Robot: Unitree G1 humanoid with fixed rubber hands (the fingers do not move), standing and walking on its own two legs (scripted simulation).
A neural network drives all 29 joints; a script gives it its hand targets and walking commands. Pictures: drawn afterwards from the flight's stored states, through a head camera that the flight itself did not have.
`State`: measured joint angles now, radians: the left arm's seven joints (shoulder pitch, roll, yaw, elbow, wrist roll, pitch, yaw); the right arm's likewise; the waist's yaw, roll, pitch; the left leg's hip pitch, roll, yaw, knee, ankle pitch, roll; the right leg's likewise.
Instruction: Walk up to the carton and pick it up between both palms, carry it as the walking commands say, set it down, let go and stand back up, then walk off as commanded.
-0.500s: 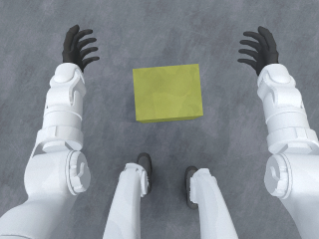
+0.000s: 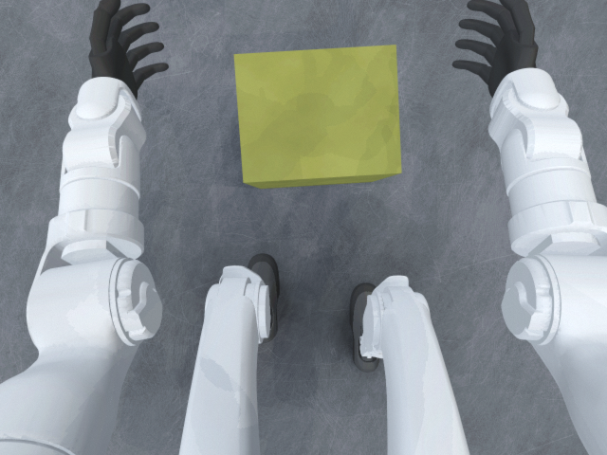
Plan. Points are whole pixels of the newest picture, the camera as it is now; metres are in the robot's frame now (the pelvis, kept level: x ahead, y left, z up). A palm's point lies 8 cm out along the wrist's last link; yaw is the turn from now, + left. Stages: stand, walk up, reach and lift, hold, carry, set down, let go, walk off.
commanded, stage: reach and lift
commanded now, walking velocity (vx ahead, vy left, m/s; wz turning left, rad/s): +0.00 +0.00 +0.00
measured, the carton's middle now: (315, 130) +0.52 +0.02 -0.43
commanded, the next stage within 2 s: none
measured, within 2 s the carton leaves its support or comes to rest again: neither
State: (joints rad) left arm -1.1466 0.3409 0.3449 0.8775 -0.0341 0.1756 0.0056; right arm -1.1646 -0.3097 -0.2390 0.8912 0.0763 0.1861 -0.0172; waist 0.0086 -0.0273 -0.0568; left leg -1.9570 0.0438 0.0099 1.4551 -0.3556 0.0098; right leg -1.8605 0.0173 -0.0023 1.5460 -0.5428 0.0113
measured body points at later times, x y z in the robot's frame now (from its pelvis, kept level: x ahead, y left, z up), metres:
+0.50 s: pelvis -0.02 +0.00 -0.12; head +0.34 +0.02 +0.15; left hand +0.52 +0.24 -0.28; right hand +0.53 -0.18 -0.27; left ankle +0.11 +0.12 -0.52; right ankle +0.05 -0.12 -0.52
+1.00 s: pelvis -0.04 -0.01 -0.19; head +0.34 +0.01 +0.04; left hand +0.53 +0.23 -0.36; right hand +0.53 -0.17 -0.38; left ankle +0.11 +0.12 -0.52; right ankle +0.05 -0.12 -0.52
